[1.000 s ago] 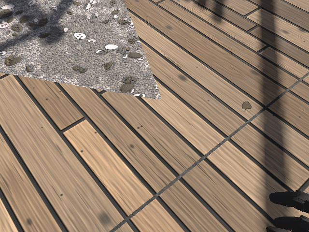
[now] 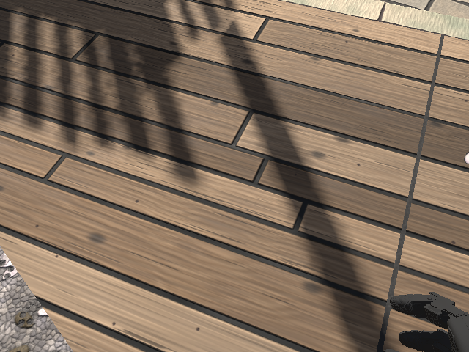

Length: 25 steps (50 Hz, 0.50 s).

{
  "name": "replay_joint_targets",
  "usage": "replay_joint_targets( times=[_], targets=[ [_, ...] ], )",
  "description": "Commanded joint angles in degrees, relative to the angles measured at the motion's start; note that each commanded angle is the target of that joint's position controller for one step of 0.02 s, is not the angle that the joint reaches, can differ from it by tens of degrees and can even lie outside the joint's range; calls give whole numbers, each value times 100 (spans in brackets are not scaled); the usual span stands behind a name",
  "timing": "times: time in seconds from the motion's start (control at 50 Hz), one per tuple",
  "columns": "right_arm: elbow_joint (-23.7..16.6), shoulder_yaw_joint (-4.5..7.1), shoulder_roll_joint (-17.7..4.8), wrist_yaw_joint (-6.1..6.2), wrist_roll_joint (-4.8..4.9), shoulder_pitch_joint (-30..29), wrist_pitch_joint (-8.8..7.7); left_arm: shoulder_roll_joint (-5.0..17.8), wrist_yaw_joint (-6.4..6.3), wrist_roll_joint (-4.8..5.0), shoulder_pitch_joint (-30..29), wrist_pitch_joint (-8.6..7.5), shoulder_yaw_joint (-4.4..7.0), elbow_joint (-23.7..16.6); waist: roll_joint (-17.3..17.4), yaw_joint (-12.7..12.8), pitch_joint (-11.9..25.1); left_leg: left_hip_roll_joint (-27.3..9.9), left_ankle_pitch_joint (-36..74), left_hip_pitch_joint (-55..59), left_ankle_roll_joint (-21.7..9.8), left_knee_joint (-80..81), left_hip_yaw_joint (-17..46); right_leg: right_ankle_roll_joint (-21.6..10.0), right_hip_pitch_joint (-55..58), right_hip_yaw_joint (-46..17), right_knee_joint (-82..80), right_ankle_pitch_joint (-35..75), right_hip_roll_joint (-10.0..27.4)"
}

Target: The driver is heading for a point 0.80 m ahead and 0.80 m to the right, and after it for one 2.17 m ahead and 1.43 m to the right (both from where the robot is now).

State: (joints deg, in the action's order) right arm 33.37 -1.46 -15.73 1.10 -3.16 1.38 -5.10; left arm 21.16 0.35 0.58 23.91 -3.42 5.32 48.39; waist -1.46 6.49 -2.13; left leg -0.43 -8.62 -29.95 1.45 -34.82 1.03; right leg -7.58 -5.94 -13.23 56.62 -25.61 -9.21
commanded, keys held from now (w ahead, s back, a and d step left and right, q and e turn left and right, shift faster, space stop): w+e+shift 1.00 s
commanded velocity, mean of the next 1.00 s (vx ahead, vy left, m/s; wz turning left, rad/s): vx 1.00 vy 0.00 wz -0.99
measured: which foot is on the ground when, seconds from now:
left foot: down 0.00-0.40, up 0.42-0.78, down 0.80-1.00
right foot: up 0.00-0.40, down 0.42-0.80, up 0.82-1.00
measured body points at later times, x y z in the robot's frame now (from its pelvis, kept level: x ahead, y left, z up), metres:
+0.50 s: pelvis +0.44 -0.07 -0.01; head +0.47 -0.07 +0.44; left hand +0.70 +0.10 -0.12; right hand +0.36 -0.33 -0.13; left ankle +0.32 +0.15 -0.57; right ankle +0.48 -0.10 -0.71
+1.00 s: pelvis +0.84 -0.26 +0.02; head +0.85 -0.28 +0.47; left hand +1.19 -0.26 -0.06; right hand +0.62 -0.47 -0.09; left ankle +0.93 -0.15 -0.71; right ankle +0.76 -0.31 -0.61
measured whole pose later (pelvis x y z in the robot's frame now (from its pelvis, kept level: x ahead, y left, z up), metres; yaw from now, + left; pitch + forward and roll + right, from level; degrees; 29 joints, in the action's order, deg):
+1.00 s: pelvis +0.84 -0.26 +0.02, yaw -57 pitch +1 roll +3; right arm 43.9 3.1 -18.5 0.3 -2.0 21.1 -4.0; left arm 22.4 3.3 -2.0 8.3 -0.1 3.7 38.4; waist -3.4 -1.8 -0.7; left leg -2.1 -17.6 -8.7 2.1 -25.6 -8.1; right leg -5.8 -36.2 -0.1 74.6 -15.0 0.5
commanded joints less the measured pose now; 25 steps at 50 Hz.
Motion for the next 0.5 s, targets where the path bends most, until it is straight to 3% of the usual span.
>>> replay_joint_targets(
  times=[0.02, 0.04, 0.06, 0.08, 0.12, 0.18, 0.2, 0.22, 0.26, 0.28, 0.32, 0.34, 0.36, 0.38, 0.4, 0.42, 0.44, 0.46, 0.48, 0.5],
  targets=[
    [43, 542, -924, 61, -13, 1516, 85, 403, 13, -145, -685, -20, -110, -780, 893, -1127, 1396, -2259, -3748, 4316, -1044, 1940, 3806, 95, -3920, 690, 2390, 766, 827],
    [207, 487, -690, 32, -19, 1528, 90, 380, 91, -201, -934, 32, -96, -807, 324, -1070, 838, -2023, -2511, 3604, -962, 1967, 2881, 142, -3798, 775, 2146, 933, 1005],
    [426, 466, -644, 37, -10, 1716, 63, 247, 185, -279, -1219, 92, -117, -923, 291, -1018, 517, -1779, -1689, 3171, -838, 2053, 2145, 158, -3733, 760, 1963, 944, 1181],
    [616, 449, -587, 23, 24, 1859, 14, 67, 267, -294, -1202, 182, -167, -1016, 531, -884, 321, -1707, -1261, 2874, -768, 2137, 1665, 198, -3704, 787, 1908, 934, 1286],
    [894, 417, -402, -81, 170, 2044, -98, -187, 345, -283, -1491, 316, -269, -1267, 637, -742, 94, -1652, -442, 2693, -638, 2334, 955, 207, -3984, 851, 1866, 1014, 1479],
    [991, 436, -507, -138, 184, 1829, -215, -193, 430, -269, -1992, 361, -358, -1667, 677, -514, -136, -1498, 757, 2273, -521, 2649, -195, 244, -4013, 1033, 1383, 1838, 1539],
    [1046, 431, -492, -139, 172, 1834, -231, -164, 447, -250, -2164, 360, -370, -1717, 576, -515, -236, -1286, 1181, 2215, -428, 2683, -642, 236, -3931, 1199, 1065, 2139, 1461],
    [1067, 455, -639, -138, 151, 1820, -257, -167, 485, -228, -2355, 363, -405, -1837, 632, -488, -364, -1304, 1303, 2094, -426, 2830, -847, 209, -3767, 1330, 514, 2398, 1478],
    [1230, 471, -692, -118, 164, 2079, -249, -131, 564, -251, -2832, 352, -429, -1874, 275, -655, -654, -1006, 2127, 2258, -254, 2957, -1469, 54, -3429, 1940, -426, 2671, 1221],
    [1264, 500, -860, -102, 144, 2225, -245, -212, 596, -234, -2966, 331, -466, -1929, 382, -683, -667, -1069, 2972, 2367, -192, 2862, -1604, -59, -3087, 2151, -859, 2677, 1120],
    [1306, 559, -1141, -25, 161, 2502, -173, -101, 562, -244, -2831, 303, -428, -1819, 542, -550, -350, -1139, 5774, 3041, -100, 2145, -1763, -264, -2508, 2539, -1170, 2394, 642],
    [1281, 608, -1326, 30, 160, 2495, -93, 9, 513, -236, -2467, 292, -384, -1707, 721, -300, -70, -1266, 6719, 3277, -77, 1515, -1749, -353, -2100, 2560, -1247, 2089, 464],
    [1242, 654, -1495, 73, 142, 2375, 13, 194, 455, -238, -1736, 273, -293, -1510, 812, 135, 349, -1420, 7233, 3245, -114, 476, -1690, -474, -1277, 2460, -1286, 1783, 300],
    [1109, 683, -1590, 77, 125, 2088, 105, 441, 370, -226, -558, 248, -147, -1160, 876, 661, 849, -1535, 7198, 2785, -220, -944, -1550, -658, 6, 2206, -1426, 1554, 202],
    [1015, 681, -1496, 26, 84, 1939, 160, 693, 223, -199, 397, 231, 46, -775, 517, 956, 1210, -1286, 5025, 1657, -225, -2858, -1522, -828, 1561, 1693, -1908, 1351, 259],
    [778, 539, -790, -85, 4, 1872, 147, 1181, 76, -35, -37, 314, 227, -777, -937, 308, 852, -141, -1378, -149, -75, -5108, -1468, -1036, 2141, 65, -2066, 1607, 1229],
    [49, 488, -828, -82, 168, 2033, 32, 1697, 81, -261, -215, 409, 301, -1116, -1083, -37, 1996, 245, -2095, -1962, 113, -6429, -256, -2261, 3610, -2976, -3109, 1234, 2311],
    [-46, 447, -1002, -92, 136, 1433, -126, 1423, -2, -227, 17, 423, 309, -1129, -7, 210, 1787, -112, -1543, -2312, 71, -5986, 377, -2093, 3208, -3400, -3928, 572, 2415],
    [-22, 404, -956, -91, 154, 1323, -194, 1121, -55, -193, -149, 363, 246, -946, 377, -106, 766, -357, -1288, -2210, 39, -5236, 390, -1867, 2118, -2995, -4207, 720, 2268],
    [8, 381, -898, -73, 79, 1208, -162, 922, -86, -172, -295, 262, 185, -852, 680, -424, 290, -530, -1353, -1779, 83, -4654, 372, -1666, 1143, -2492, -4254, 1272, 1978]
  ],
)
